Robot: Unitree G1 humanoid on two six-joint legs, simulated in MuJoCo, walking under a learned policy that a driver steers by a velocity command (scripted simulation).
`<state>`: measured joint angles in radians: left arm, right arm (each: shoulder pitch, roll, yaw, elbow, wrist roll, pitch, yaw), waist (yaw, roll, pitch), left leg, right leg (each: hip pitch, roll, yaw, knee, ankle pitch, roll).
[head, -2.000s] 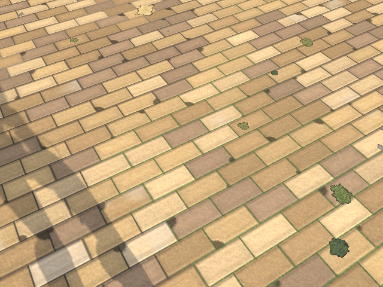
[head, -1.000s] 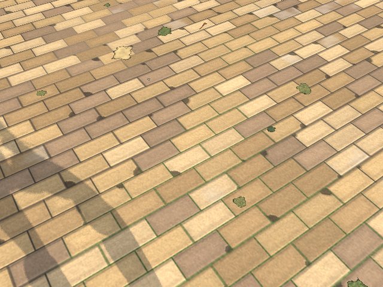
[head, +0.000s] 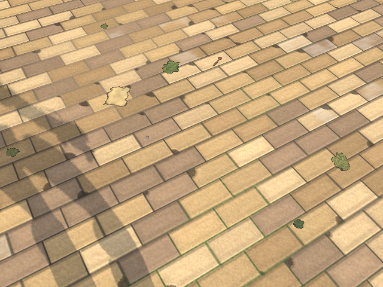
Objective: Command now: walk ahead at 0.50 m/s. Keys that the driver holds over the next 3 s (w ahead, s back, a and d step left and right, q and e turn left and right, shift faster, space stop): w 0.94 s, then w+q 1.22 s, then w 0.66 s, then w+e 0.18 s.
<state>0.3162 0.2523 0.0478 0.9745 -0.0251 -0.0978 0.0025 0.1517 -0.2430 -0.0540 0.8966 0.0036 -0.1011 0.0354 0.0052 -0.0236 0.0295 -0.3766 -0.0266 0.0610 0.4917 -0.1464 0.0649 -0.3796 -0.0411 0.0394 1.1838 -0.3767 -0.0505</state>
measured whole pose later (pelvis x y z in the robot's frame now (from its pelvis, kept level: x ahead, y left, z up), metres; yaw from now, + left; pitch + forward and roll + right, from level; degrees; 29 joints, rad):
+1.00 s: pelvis +0.55 -0.02 -0.01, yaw +1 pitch +2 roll -2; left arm 0.40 0.25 0.07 1.02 -0.02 -0.06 0.01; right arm 0.01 -0.23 -0.05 0.86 0.02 -0.09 0.04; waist 0.06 0.02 0.01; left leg -0.53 0.05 0.03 0.51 -0.03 0.07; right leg 0.09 0.01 -0.06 0.26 -0.39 0.01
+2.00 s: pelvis +1.07 +0.08 +0.00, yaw +33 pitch +2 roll -2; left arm 0.31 0.29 0.08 0.92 -0.02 -0.07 0.01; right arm 0.07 -0.27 -0.07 0.67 0.02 -0.02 0.05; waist 0.09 0.03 0.04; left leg -0.62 0.08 0.02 0.65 -0.07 0.06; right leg 0.09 -0.02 -0.24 0.25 -0.35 0.04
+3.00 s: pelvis +1.51 +0.45 +0.01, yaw +42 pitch +3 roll -1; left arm 0.38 0.27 0.05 0.87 -0.02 -0.07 -0.01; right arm 0.06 -0.26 -0.04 0.69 0.01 -0.08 0.02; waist 0.10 0.03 0.02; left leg -0.60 0.08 -0.06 0.55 0.04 -0.02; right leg -0.03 0.05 0.01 0.27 -0.28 -0.03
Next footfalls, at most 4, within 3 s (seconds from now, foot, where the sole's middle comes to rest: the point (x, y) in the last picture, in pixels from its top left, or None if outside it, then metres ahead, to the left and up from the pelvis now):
0.44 right None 0.42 -0.15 -0.77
1.02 left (171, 216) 0.73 0.09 -0.77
1.54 right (213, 152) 1.04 -0.08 -0.77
2.06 left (132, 128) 1.17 0.29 -0.77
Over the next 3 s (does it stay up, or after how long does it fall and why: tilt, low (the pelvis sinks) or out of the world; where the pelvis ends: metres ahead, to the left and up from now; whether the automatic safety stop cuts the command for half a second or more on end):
stays up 1.51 0.45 0.01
